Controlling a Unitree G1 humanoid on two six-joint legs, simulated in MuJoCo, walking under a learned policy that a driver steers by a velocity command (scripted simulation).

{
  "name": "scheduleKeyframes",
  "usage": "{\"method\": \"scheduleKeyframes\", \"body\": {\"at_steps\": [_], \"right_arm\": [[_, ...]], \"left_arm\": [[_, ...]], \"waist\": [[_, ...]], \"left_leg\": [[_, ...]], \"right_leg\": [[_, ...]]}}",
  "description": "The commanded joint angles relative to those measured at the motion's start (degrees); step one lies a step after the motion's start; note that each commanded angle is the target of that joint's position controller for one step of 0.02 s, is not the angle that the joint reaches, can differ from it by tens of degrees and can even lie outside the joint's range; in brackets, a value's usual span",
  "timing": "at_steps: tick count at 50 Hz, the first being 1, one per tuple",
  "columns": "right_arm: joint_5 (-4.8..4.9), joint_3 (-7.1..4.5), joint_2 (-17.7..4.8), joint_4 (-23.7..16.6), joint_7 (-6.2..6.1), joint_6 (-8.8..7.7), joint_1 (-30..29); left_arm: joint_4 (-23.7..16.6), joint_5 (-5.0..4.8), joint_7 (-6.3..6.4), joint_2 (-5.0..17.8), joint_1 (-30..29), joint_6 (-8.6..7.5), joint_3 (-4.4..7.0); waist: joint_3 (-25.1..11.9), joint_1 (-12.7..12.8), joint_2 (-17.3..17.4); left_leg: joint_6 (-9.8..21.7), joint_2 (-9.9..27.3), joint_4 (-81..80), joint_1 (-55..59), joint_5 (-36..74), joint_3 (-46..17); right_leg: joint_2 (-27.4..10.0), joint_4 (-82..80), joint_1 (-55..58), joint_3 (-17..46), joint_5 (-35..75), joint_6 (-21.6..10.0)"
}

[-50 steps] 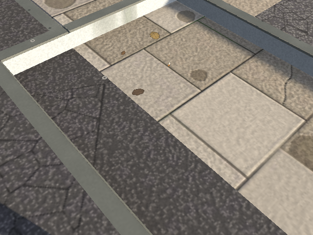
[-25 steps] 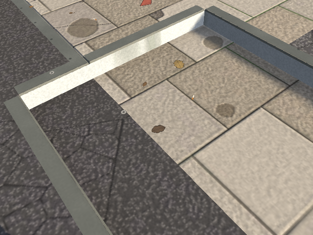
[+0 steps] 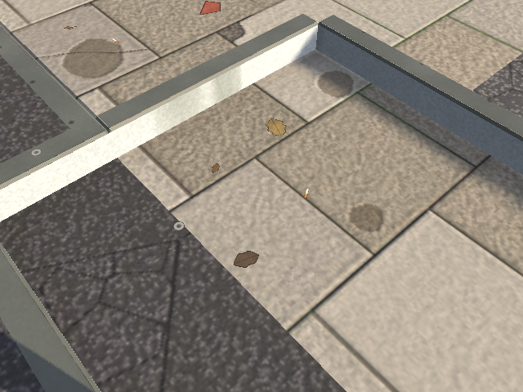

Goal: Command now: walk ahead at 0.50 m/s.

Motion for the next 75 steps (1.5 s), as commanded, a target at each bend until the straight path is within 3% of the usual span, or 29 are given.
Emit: {"method": "scheduleKeyframes", "body": {"at_steps": [1, 2, 5, 8, 10, 13, 15, 16, 17, 18, 19, 20, 21, 22, 23, 24, 25, 26, 27, 29, 31, 34, 35, 36, 37, 39, 42, 49, 75], "right_arm": [[-0.34, -0.52, -5.72, -3.81, -0.54, -1.09, -1.73], [2.86, -0.30, -5.51, -4.05, -1.81, -1.79, -0.66], [1.57, 0.37, -5.25, -3.86, -3.27, -1.55, 4.55], [1.21, 0.80, -4.76, -4.82, -4.10, -0.56, 8.78], [1.76, 0.63, -5.01, -5.65, -4.22, 0.39, 10.25], [2.96, 0.24, -4.69, -5.99, -3.78, 1.33, 10.58], [2.86, 0.03, -4.47, -5.91, -2.88, 1.33, 10.05], [2.52, -0.23, -4.55, -5.56, -2.20, 1.10, 9.60], [2.38, -0.06, -4.39, -5.29, -1.29, 0.77, 7.64], [1.95, -0.11, -2.51, -5.11, -0.17, -0.36, 6.15], [3.99, 1.81, 0.49, -5.20, -0.05, -1.22, 13.83], [5.37, 0.73, -5.50, -8.05, 0.14, -2.55, 9.13], [6.37, 0.61, -5.84, -10.73, 0.07, -3.14, 2.75], [5.54, 0.88, -4.66, -11.36, -1.06, -2.46, -1.20], [4.03, 0.83, -3.52, -11.37, -1.95, -0.91, -1.62], [2.86, -0.21, -4.56, -11.12, -2.36, 0.76, -1.45], [2.19, -0.04, -1.41, -11.00, -2.75, 1.99, -0.25], [1.66, 0.51, 0.80, -11.09, -2.77, 2.09, -0.91], [1.36, 0.69, 1.61, -10.92, -2.60, 1.38, -2.21], [1.77, 0.39, 1.19, -10.34, -1.68, 0.66, -3.53], [1.75, 0.02, -0.35, -10.58, -1.25, 1.00, -6.17], [0.08, -1.25, -3.55, -11.05, -1.22, 2.03, -9.64], [-0.32, -1.83, -6.26, -11.60, -1.40, 2.39, -10.35], [-0.34, -2.37, -9.42, -12.39, -1.72, 2.79, -12.14], [-0.03, -1.69, -6.29, -12.24, -1.69, 3.31, -14.02], [0.74, -1.07, -3.07, -12.71, -0.93, 3.77, -17.90], [0.93, -1.11, -3.77, -12.22, -0.60, 3.43, -19.31], [1.47, -1.32, -3.48, -9.20, -0.95, 3.32, -19.38], [1.69, -1.05, -2.39, -1.87, -1.86, 5.36, -20.35]], "left_arm": [[-2.94, -0.29, -0.35, 2.91, -0.62, -0.46, 0.73], [-3.16, -4.23, -0.54, 3.57, -2.18, -1.88, 1.37], [-6.08, -2.31, -2.61, 2.42, -10.31, -4.01, 0.66], [-8.47, -2.37, -4.68, 0.91, -16.23, -4.77, -0.19], [-9.84, -2.56, -5.55, 0.25, -19.33, -5.22, -0.83], [-10.45, -2.93, -5.78, -0.89, -20.98, -6.26, -1.77], [-8.82, -2.57, -5.02, 0.41, -16.25, -6.89, -1.34], [-6.23, -2.01, -4.38, 2.15, -8.05, -7.51, -0.35], [-2.15, -1.38, -4.03, 2.89, 4.93, -7.75, 0.40], [1.75, -0.82, -3.06, 5.63, 16.74, -6.91, 1.42], [3.19, 0.47, -2.48, 9.46, 22.91, -6.65, 1.32], [2.60, 0.18, -1.80, 8.65, 23.24, -5.41, 1.50], [0.77, 0.44, -0.30, 8.61, 19.17, -4.49, 1.66], [-0.45, 0.12, 0.94, 6.97, 12.01, -4.32, 1.12], [-1.65, -0.60, 1.55, 4.54, 5.27, -4.37, -0.19], [-2.60, -1.20, 1.34, 4.48, -0.39, -5.20, -0.58], [-2.23, -1.14, 0.79, 3.61, -4.37, -5.24, -0.87], [-1.89, -0.52, 0.33, 3.42, -5.11, -5.40, -0.80], [-1.70, -0.13, 0.50, 4.36, -4.58, -5.23, -0.24], [0.30, -0.45, 1.24, 5.22, 0.24, -4.83, 0.20], [1.39, -1.72, 1.37, 4.83, 1.34, -4.35, 0.17], [2.89, -2.47, 1.61, 3.07, 2.47, -3.62, -0.36], [3.42, -1.74, 1.54, 1.46, 4.71, -3.44, -0.79], [4.70, -0.75, 1.54, 0.28, 12.12, -3.48, -0.84], [5.65, -1.19, 2.22, -0.83, 16.10, -2.79, -1.09], [4.94, -1.55, 3.20, 1.70, 12.38, -0.92, -0.69], [5.43, -1.12, 3.62, 2.92, 11.38, 0.67, -0.23], [7.61, -1.83, 3.42, 2.19, 10.92, -0.13, 0.11], [12.09, -1.60, 3.92, -0.63, 14.42, -0.52, -0.29]], "waist": [[-0.34, 2.07, 4.55], [-0.20, 1.15, 2.75], [-0.05, -2.52, 2.40], [2.34, -5.66, 2.89], [4.16, -7.26, 2.43], [5.07, -7.98, 2.99], [3.65, -6.17, 3.50], [-0.34, -2.39, 3.11], [-6.25, 4.86, 3.14], [-12.27, 10.55, -2.16], [-28.76, 10.54, -11.63], [-35.75, 13.10, -9.78], [-33.08, 11.94, -3.96], [-28.51, 8.59, 2.67], [-21.72, 4.40, 6.19], [-14.33, 0.11, 9.11], [-7.90, -3.20, 5.30], [-6.04, -2.92, 1.08], [-7.30, -1.89, -1.59], [-11.90, -0.93, -5.50], [-12.21, -0.55, -4.51], [-9.48, -1.09, -2.80], [-8.39, -0.49, 0.41], [-9.53, 4.23, 7.41], [-11.69, 5.63, 12.09], [-8.92, 4.69, 10.82], [-6.79, 4.24, 8.53], [-9.99, 3.33, 3.89], [-1.57, 2.50, 1.99]], "left_leg": [[8.25, 14.54, -7.05, -6.65, 7.02, -13.72], [7.50, 16.14, -3.79, -4.01, 8.92, -13.99], [6.88, 16.94, 2.84, 0.53, 6.77, -15.31], [7.13, 17.28, 8.15, 2.79, 3.49, -18.37], [6.56, 16.99, 10.97, 2.94, 4.31, -19.06], [4.03, 15.00, 14.47, -1.52, 6.54, -16.52], [2.48, 13.16, 21.42, -1.78, 16.69, -14.26], [1.45, 11.27, 31.06, -3.33, 25.40, -12.54], [-0.05, 9.39, 45.67, -9.09, 27.22, -9.62], [-3.65, 2.34, 68.28, -27.13, -3.43, -5.80], [-6.32, -0.10, 90.11, -43.40, -34.12, -14.06], [-7.56, 2.48, 87.80, -47.67, -32.66, -18.64], [-7.10, 5.87, 78.19, -51.26, -23.14, -19.88], [-7.74, 9.64, 74.10, -49.24, -18.63, -14.48], [-9.20, 10.58, 73.15, -45.20, -15.57, -12.09], [-9.81, 12.71, 60.26, -35.51, -9.99, -12.41], [-10.22, 13.91, 47.51, -27.82, -8.88, -11.43], [-10.32, 12.99, 35.90, -21.83, -4.33, -9.38], [-9.76, 11.12, 26.46, -15.69, 2.58, -7.39], [-9.10, 8.50, 18.33, -11.23, 12.71, -6.83], [-7.79, 7.95, 12.49, -9.72, 16.62, -7.19], [-4.56, 7.66, 4.71, -3.95, 20.21, -7.73], [-3.13, 11.50, 1.85, -1.53, 31.59, -11.15], [0.31, 17.09, 2.97, 2.77, 40.36, -15.56], [3.99, 19.21, 1.89, 0.89, 31.97, -17.72], [2.40, 15.74, -0.19, -4.51, 13.77, -17.46], [-0.50, 12.40, 0.00, -7.31, 11.41, -14.65], [0.77, 11.07, 5.65, -0.38, 31.78, -12.24], [-2.04, 7.40, 2.95, -3.02, 11.45, -9.19]], "right_leg": [[0.50, -3.57, 0.75, -0.40, 12.40, -0.31], [-1.77, -7.13, -3.32, 2.97, 14.05, -1.17], [-2.09, -11.23, -9.52, 0.91, 19.87, -1.80], [-1.65, -12.83, -14.99, -0.71, 19.11, -1.38], [-1.38, -15.55, -15.94, -1.93, 18.00, -0.99], [-0.73, -20.73, -6.36, -4.60, 19.90, -0.74], [-0.02, -24.40, 2.85, -6.02, 19.17, -1.21], [1.93, -26.20, 13.44, -8.27, 20.84, -2.23], [0.26, -30.17, 29.77, -8.36, 32.82, -4.30], [-8.41, -24.31, 52.02, -2.16, 56.43, -8.22], [-24.38, -2.96, 77.09, 12.49, 85.82, -19.57], [-25.64, -6.30, 78.43, 17.24, 79.93, -22.47], [-24.89, -13.32, 72.26, 17.76, 49.16, -22.09], [-23.77, -18.15, 60.24, 19.16, 35.54, -20.72], [-24.46, -22.88, 44.39, 20.89, 29.59, -21.07], [-21.87, -28.47, 26.41, 17.64, 25.56, -19.00], [-16.82, -30.99, 13.97, 9.55, 24.88, -15.80], [-11.22, -31.85, 8.09, 2.54, 28.49, -13.38], [-7.50, -31.73, 6.38, -2.21, 30.57, -11.48], [-7.31, -30.81, 11.97, -3.29, 31.67, -11.04], [-8.24, -30.29, 15.34, -2.38, 25.34, -10.09], [-5.83, -27.47, 13.55, -1.22, 3.25, -5.39], [-3.15, -24.57, 12.32, -2.32, -5.99, -2.60], [1.17, -21.26, 9.98, -4.64, -19.26, 0.20], [1.71, -19.35, 12.34, -6.07, -24.16, 1.69], [1.47, -20.00, 13.57, -6.39, -20.26, 2.33], [0.73, -21.81, 16.40, -5.81, -17.53, 2.97], [0.08, -21.77, 19.27, -5.75, -10.51, 3.68], [-0.49, -24.77, 16.05, -6.08, -18.20, 2.86]]}}
Next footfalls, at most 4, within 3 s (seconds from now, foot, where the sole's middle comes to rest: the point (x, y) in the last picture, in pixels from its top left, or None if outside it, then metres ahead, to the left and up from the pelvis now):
0.34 right None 0.42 -0.16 -0.91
0.70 left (235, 386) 0.54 0.08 -0.91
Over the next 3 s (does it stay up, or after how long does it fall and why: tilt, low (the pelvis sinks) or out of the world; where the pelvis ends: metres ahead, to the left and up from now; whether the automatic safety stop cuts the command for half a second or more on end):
stays up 0.53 -0.01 -0.15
